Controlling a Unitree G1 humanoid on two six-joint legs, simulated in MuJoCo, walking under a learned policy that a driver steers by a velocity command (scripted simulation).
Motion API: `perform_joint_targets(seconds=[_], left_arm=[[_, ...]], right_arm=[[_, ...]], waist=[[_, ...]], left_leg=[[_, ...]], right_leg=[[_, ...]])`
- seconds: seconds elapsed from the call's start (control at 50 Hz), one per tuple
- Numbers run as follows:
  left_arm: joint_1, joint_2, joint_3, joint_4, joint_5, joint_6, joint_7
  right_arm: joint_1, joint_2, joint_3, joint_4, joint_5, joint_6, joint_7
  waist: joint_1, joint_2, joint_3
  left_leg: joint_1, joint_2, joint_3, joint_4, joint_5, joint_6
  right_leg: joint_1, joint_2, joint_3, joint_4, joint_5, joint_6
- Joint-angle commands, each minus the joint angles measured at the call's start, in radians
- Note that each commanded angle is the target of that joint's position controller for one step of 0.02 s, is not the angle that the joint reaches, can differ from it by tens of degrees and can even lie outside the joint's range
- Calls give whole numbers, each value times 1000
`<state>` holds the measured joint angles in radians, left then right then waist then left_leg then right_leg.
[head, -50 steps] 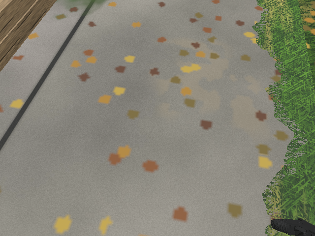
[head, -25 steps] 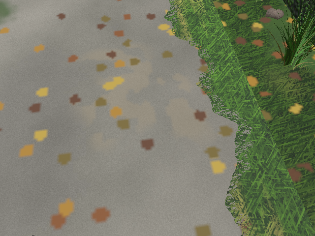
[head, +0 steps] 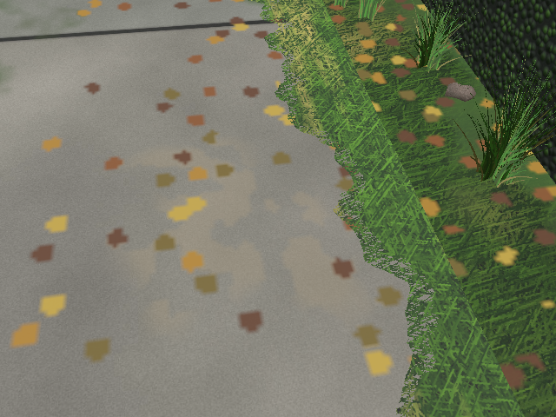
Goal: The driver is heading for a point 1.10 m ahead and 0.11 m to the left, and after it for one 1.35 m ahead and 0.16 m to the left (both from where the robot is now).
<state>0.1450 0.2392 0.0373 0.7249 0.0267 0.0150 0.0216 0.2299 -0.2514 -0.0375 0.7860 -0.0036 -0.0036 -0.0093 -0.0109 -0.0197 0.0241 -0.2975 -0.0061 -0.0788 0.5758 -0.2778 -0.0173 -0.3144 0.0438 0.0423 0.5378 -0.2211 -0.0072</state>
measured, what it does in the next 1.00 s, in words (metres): walks ahead: left foot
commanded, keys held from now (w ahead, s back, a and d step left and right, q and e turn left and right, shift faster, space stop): q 0.36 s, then no key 0.08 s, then w+e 0.56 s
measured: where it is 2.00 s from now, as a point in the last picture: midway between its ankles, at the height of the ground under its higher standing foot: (271, 305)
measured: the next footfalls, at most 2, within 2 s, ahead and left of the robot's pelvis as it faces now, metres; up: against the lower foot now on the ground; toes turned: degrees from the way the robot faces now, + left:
left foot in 0.40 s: +0.02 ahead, +0.15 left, +0.00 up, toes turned +15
right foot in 1.04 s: +0.34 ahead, -0.08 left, +0.00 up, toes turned -3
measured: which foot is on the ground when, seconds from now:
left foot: down 0.00-0.14, up 0.16-0.38, down 0.40-1.00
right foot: down 0.00-0.40, up 0.42-1.00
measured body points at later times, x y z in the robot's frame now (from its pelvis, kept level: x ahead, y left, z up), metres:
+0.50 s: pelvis +0.00 +0.05 +0.00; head +0.02 +0.09 +0.45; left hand +0.06 +0.36 -0.12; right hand +0.22 -0.18 -0.08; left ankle -0.02 +0.14 -0.73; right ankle +0.02 -0.11 -0.67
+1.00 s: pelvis +0.15 +0.05 +0.00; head +0.18 +0.04 +0.45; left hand +0.33 +0.30 -0.10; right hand +0.18 -0.25 -0.13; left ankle -0.02 +0.14 -0.73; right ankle +0.30 -0.08 -0.71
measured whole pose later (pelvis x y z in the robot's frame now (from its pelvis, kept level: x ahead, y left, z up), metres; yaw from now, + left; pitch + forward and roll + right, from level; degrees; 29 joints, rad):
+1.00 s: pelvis +0.15 +0.05 +0.00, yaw +2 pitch +3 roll +1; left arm 0.12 0.26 0.06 0.74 -0.03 -0.03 -0.05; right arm 0.36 -0.29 -0.09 0.84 0.01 -0.06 -0.01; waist -0.07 -0.01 0.01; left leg 0.12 0.03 0.23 0.22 -0.37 -0.04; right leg -0.59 -0.07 -0.04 0.64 -0.12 -0.04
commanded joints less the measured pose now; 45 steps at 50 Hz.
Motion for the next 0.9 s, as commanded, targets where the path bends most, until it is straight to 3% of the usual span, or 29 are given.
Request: perform_joint_targets(seconds=[0.02, 0.08, 0.12, 0.14, 0.16, 0.18, 0.2, 0.22, 0.24, 0.28, 0.34, 0.38, 0.4, 0.42, 0.44, 0.46, 0.48, 0.5, 0.52, 0.54, 0.58, 0.66, 0.78, 0.9], left_arm=[[-6, 115, 51, -68, -8, -11, 12], [13, 114, 65, -65, -13, -14, 9], [42, 138, 78, -61, -13, -13, 9], [73, 159, 85, -55, -10, -11, 11], [72, 182, 88, -56, -7, -12, 13], [66, 172, 83, -70, -4, -20, 20], [58, 167, 76, -79, -3, -27, 26], [14, 171, 76, -86, -10, -30, 30], [-22, 187, 81, -85, -20, -30, 30], [-43, 211, 89, -78, -20, -18, 30], [-21, 223, 95, -66, -33, -3, 24], [-14, 214, 91, -50, -56, -1, 17], [43, 175, 80, -21, -53, -2, 9], [61, 105, 55, -45, 2, -3, -1], [-25, 131, 60, -81, 1, -8, 6], [-56, 172, 70, -75, -25, -7, 9], [-40, 177, 74, -58, -38, -7, 5], [-27, 170, 75, -28, -35, -7, 4], [-24, 173, 75, -17, -35, -6, 1], [-20, 174, 77, -10, -42, -10, -4], [-17, 171, 78, 3, -52, -26, -10], [-21, 137, 72, 18, -52, -48, -14], [-16, 116, 65, 18, -47, -47, -26], [-132, 74, 34, -47, -50, -59, -59]], right_arm=[[-54, -196, -56, -94, 13, -11, -14], [-55, -188, -61, -125, 18, 6, -22], [-64, -167, -59, -150, 21, 14, -21], [-61, -148, -55, -160, 22, 18, -19], [-45, -133, -53, -167, 20, 21, -14], [-59, -159, -64, -173, 15, 23, -8], [-66, -182, -78, -174, 17, 29, -4], [-54, -166, -78, -169, 24, 38, -2], [-56, -139, -68, -168, 26, 45, -1], [-75, -106, -53, -179, 25, 50, 8], [-65, -128, -61, -199, 31, 52, 30], [4, -134, -71, -178, 22, 58, 34], [28, -164, -82, -174, 13, 57, 24], [44, -291, -108, -201, 6, 52, 4], [30, -301, -96, -232, -31, 32, 11], [49, -253, -86, -215, -36, 14, 16], [46, -219, -77, -186, -17, 1, 15], [33, -178, -65, -168, 1, -4, 10], [18, -166, -55, -158, 9, -9, 4], [17, -167, -52, -151, 3, -16, -2], [32, -161, -52, -141, -12, -38, -12], [74, -156, -59, -103, -12, -73, -19], [71, -161, -70, -59, -5, -81, -15], [128, -178, -82, -6, 5, -74, -8]], waist=[[22, 167, -44], [18, 109, -74], [21, 5, -86], [26, -79, -94], [17, -187, -105], [34, -205, -114], [33, -122, -108], [8, -69, -93], [-2, -70, -70], [12, -104, -74], [21, -144, -121], [-14, -116, -134], [-11, -22, -117], [18, 302, -114], [-31, 301, -155], [-59, 191, -173], [-39, 160, -138], [-33, 135, -115], [-28, 172, -68], [-21, 191, -37], [-20, 155, -16], [-33, 108, -3], [-34, 107, 43], [-86, 85, 105]], left_leg=[[-57, 144, -231, -168, 168, 122], [-77, 109, -233, -103, 197, 119], [-150, 48, -164, -2, 143, 78], [-211, 0, -94, 102, 66, 44], [-262, -32, -10, 240, -103, 16], [-311, -3, 13, 454, -321, -6], [-336, 19, -5, 602, -356, -19], [-335, 48, -15, 603, -316, -25], [-323, 69, -1, 528, -259, -29], [-218, 68, 65, 392, -187, -34], [-84, 37, 128, 182, -100, -17], [62, -10, 169, -37, 60, 25], [171, -4, 103, -147, 185, 60], [322, 276, -277, -192, 576, 165], [243, 422, -422, -201, 706, 359], [226, 375, -367, -244, 433, 363], [229, 316, -317, -278, 112, 301], [236, 277, -295, -310, -151, 247], [209, 260, -280, -357, -246, 227], [191, 252, -270, -395, -274, 217], [232, 257, -234, -433, -219, 205], [324, 280, -135, -465, -83, 194], [312, 297, 10, -503, 13, 196], [335, 304, 161, -482, 148, 188]], right_leg=[[81, -19, -14, 20, 10, -11], [114, -45, -10, 2, 39, -26], [171, -123, 55, -66, 66, -70], [215, -217, 150, -127, 116, -127], [243, -359, 278, -181, 230, -210], [247, -467, 354, -200, 368, -290], [231, -486, 340, -199, 442, -315], [214, -446, 259, -193, 418, -277], [195, -398, 178, -197, 384, -232], [151, -330, 46, -186, 400, -191], [170, -329, -25, -143, 404, -177], [125, -315, -65, -55, 296, -124], [27, -270, -126, 57, 152, -54], [-244, -147, -211, 365, -320, 59], [-344, -70, -66, 568, -484, 86], [-352, -95, -13, 632, -424, 74], [-383, -115, -10, 615, -333, 55], [-407, -132, -10, 588, -248, 48], [-412, -134, -13, 570, -165, 47], [-407, -129, -13, 568, -100, 44], [-436, -126, 9, 529, -5, 32], [-495, -108, 80, 423, 83, 31], [-497, -123, 69, 315, 172, 57], [-462, -142, -32, 161, 179, 10]])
